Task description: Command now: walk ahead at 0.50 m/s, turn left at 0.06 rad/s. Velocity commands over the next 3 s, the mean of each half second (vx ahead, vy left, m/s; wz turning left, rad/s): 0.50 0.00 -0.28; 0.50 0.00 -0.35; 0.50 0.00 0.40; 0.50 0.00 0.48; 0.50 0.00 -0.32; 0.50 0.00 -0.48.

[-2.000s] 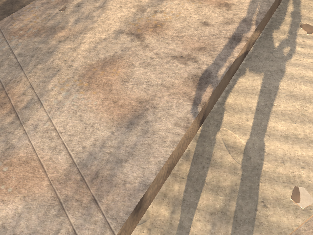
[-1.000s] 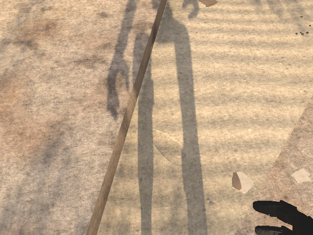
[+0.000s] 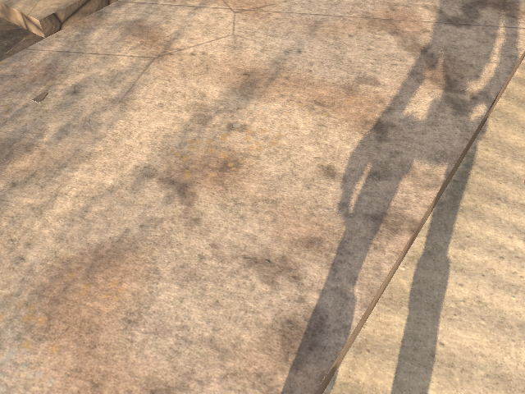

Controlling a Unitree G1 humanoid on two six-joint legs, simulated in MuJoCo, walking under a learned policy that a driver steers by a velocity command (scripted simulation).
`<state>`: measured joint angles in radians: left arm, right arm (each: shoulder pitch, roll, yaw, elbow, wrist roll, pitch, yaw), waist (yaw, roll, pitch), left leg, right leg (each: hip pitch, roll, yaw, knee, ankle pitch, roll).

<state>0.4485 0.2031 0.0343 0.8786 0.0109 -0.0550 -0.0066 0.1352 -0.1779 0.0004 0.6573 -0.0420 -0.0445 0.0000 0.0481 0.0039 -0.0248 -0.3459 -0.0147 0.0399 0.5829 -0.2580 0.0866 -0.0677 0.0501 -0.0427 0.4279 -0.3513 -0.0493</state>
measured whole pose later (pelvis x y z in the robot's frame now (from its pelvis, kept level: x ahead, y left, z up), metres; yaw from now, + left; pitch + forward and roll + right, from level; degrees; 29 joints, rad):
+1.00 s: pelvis +0.48 -0.14 +0.01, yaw -22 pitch +2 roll +2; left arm 0.50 0.19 0.01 0.90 0.02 -0.03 0.06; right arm 0.07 -0.10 0.06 0.60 -0.04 0.04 -0.01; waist 0.04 0.01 -0.02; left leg -1.02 0.00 0.17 1.53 -0.50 0.10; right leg 0.06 0.14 0.09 0.22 -0.28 -0.16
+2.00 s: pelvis +1.08 -0.31 +0.04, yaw +7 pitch +8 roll +5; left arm 0.49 0.23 0.01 0.94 0.14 -0.07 -0.10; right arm -0.01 -0.18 0.10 0.61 0.01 0.03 0.10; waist 0.07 -0.06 -0.10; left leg -0.85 -0.05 0.14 1.15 -0.43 0.09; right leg 0.02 -0.15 -0.15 0.32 -0.10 -0.05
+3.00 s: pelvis +1.68 -0.32 +0.13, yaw -20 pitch +3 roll +0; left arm 0.32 0.27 0.05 0.69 -0.02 -0.04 0.01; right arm 0.19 -0.24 -0.05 0.71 -0.01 -0.11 0.01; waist 0.00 -0.03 -0.03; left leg -0.41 -0.04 -0.01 0.54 -0.19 0.04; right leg -0.47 0.06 0.09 1.24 -0.39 -0.02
